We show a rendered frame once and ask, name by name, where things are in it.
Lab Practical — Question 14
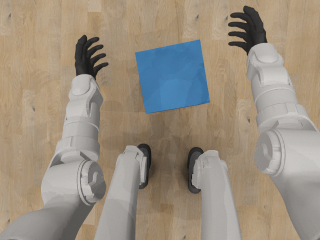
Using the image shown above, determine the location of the robot right upper arm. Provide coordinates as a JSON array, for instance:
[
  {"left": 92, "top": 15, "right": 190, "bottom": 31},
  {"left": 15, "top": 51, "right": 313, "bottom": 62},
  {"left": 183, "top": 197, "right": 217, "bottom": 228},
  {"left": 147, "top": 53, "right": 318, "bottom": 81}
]
[{"left": 254, "top": 128, "right": 320, "bottom": 240}]

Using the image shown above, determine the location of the carton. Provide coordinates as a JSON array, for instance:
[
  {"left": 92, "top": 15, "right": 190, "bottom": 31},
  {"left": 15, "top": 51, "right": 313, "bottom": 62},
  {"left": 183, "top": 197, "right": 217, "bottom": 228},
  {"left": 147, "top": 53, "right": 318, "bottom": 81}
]
[{"left": 135, "top": 39, "right": 210, "bottom": 114}]

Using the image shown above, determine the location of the left robot thigh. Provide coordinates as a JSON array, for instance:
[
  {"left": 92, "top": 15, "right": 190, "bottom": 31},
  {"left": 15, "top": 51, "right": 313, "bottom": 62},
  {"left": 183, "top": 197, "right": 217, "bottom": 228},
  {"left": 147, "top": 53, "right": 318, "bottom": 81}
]
[{"left": 94, "top": 151, "right": 147, "bottom": 240}]

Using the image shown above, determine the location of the robot right hand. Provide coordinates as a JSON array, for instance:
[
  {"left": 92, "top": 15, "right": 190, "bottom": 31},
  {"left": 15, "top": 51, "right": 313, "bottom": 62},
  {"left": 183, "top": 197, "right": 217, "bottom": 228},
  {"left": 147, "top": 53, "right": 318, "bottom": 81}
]
[{"left": 228, "top": 5, "right": 268, "bottom": 56}]

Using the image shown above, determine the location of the robot left forearm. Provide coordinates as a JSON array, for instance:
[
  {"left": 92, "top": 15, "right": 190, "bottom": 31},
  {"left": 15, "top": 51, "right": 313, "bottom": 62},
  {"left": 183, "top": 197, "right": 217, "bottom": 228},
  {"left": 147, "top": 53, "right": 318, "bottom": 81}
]
[{"left": 41, "top": 74, "right": 103, "bottom": 200}]

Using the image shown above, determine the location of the right robot foot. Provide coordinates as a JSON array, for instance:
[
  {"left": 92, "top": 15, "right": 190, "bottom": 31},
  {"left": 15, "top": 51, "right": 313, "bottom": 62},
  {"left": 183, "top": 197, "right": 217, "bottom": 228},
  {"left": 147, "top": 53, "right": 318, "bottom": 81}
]
[{"left": 187, "top": 147, "right": 204, "bottom": 194}]

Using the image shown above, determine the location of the robot left hand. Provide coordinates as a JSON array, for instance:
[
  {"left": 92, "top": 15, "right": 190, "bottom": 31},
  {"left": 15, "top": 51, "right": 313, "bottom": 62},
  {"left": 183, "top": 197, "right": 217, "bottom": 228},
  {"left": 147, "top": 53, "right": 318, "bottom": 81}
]
[{"left": 74, "top": 35, "right": 109, "bottom": 80}]

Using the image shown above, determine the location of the robot right forearm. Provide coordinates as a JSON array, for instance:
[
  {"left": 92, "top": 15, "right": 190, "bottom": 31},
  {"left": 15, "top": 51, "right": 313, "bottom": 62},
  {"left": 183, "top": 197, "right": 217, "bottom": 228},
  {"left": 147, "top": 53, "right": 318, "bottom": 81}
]
[{"left": 246, "top": 43, "right": 320, "bottom": 134}]

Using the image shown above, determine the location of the robot left upper arm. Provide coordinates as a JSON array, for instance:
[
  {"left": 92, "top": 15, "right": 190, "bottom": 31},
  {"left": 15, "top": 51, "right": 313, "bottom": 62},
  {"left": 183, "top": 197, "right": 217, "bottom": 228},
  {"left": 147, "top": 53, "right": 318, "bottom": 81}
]
[{"left": 0, "top": 159, "right": 107, "bottom": 240}]

